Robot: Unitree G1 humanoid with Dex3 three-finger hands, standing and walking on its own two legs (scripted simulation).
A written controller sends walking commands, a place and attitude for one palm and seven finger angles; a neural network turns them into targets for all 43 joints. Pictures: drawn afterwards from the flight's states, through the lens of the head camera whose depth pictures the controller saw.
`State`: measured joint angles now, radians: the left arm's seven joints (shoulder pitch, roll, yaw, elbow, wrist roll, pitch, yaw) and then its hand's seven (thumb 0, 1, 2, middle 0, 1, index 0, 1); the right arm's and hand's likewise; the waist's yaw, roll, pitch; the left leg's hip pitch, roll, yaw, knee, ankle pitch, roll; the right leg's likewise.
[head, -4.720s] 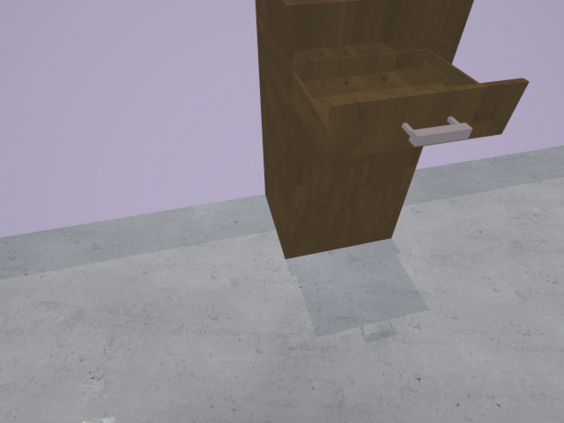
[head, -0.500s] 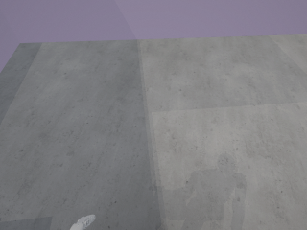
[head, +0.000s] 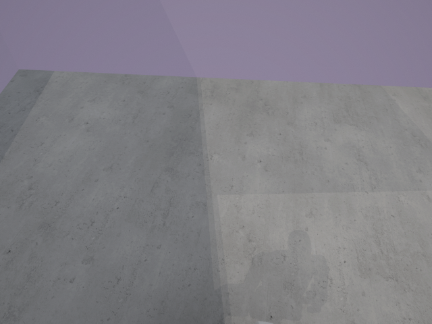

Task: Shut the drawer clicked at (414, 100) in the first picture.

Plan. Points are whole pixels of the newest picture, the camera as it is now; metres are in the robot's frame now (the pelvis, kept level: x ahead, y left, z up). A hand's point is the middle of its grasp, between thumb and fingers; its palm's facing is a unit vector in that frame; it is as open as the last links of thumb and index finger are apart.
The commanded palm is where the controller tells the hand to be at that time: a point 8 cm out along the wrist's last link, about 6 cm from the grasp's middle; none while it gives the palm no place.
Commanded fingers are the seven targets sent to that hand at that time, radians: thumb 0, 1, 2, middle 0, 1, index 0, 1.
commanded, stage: walk to a spot facing it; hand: left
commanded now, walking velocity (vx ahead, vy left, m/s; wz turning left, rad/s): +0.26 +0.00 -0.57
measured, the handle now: out of the picture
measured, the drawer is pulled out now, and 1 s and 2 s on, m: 0.30 0.30 0.30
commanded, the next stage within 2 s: turn to face it in 0.14 s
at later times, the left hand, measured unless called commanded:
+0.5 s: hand (179, 253) +0.31 +0.10 -0.17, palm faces -0.07 -0.98 -0.17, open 7.3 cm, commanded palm none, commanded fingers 0.00 0.90 0.90 -0.20 -0.30 -0.20 -0.30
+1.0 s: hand (114, 290) +0.21 +0.23 -0.18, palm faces +0.28 -0.93 -0.22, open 7.4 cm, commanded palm none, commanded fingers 0.00 0.90 0.90 -0.20 -0.30 -0.20 -0.30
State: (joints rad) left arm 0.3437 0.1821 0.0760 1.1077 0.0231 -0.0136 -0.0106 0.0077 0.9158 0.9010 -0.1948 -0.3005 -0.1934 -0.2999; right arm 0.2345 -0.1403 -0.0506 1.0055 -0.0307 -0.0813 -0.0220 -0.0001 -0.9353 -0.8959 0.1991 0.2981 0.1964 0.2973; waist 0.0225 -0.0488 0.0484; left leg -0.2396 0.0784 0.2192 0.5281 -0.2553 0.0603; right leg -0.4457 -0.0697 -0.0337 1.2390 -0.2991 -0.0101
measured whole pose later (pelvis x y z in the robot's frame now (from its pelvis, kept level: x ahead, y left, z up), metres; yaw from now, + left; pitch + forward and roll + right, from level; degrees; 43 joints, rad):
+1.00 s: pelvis +0.18 +0.01 +0.00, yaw +12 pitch +1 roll -3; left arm 0.19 0.25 0.11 0.94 0.02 0.06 0.01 0.01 0.92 0.90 -0.19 -0.30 -0.19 -0.30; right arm 0.23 -0.18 -0.06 0.93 -0.03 0.02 -0.01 0.00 -0.91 -0.90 0.20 0.30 0.19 0.30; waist 0.00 -0.03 0.06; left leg -0.36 0.01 0.06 0.55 -0.22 0.06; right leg -0.54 -0.09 -0.05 1.19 -0.34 0.09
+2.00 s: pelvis +0.17 -0.02 +0.00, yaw +49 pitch +0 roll +0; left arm 0.19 0.27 0.08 0.89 0.01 0.06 0.02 0.01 0.91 0.90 -0.20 -0.30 -0.19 -0.30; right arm 0.14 -0.22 -0.05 0.89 -0.02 0.03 0.00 0.00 -0.91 -0.90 0.20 0.30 0.20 0.30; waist 0.02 -0.02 0.09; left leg -0.25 -0.02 -0.01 0.51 -0.26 0.03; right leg -0.48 -0.11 -0.04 1.08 -0.42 0.10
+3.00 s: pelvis +0.18 -0.04 +0.00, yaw +85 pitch +0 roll -1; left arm 0.15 0.26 0.08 0.88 0.01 0.05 0.02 0.01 0.91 0.90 -0.20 -0.30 -0.19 -0.30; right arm 0.21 -0.20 -0.05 0.91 -0.03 0.03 0.01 0.01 -0.91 -0.90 0.20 0.30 0.20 0.30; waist -0.01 -0.01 0.05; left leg -0.27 -0.06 -0.07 0.45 -0.18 0.05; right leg -0.46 -0.09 0.00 1.02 -0.38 0.10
